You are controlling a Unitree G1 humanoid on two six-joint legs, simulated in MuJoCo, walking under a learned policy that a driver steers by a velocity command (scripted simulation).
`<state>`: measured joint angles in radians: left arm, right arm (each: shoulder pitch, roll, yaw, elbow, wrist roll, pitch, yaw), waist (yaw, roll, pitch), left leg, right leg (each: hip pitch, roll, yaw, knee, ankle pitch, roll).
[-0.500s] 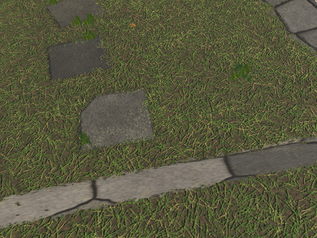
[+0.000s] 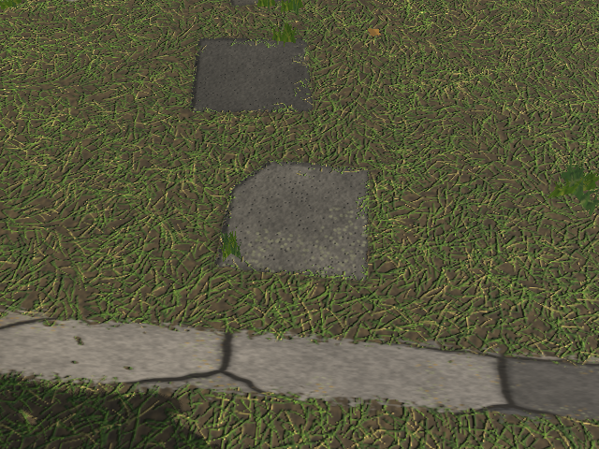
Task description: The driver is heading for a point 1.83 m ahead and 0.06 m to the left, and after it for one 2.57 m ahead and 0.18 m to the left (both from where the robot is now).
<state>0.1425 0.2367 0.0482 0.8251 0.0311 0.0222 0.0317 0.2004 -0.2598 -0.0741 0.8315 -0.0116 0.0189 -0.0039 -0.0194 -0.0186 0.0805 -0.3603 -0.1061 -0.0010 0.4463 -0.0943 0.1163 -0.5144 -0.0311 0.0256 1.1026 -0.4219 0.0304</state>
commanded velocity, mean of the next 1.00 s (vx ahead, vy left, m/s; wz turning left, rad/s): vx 0.01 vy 0.00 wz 0.20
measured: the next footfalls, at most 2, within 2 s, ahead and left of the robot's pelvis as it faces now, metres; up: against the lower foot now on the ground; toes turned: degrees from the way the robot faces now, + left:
right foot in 0.30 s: +0.07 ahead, -0.14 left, +0.00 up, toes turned +11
left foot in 0.62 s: +0.00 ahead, +0.07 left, +0.00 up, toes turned +6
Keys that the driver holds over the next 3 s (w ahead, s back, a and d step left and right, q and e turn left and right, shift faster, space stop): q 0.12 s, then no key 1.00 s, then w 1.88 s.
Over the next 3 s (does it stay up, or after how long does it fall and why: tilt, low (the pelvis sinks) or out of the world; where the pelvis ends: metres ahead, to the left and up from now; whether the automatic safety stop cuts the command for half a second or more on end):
stays up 0.89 0.11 -0.01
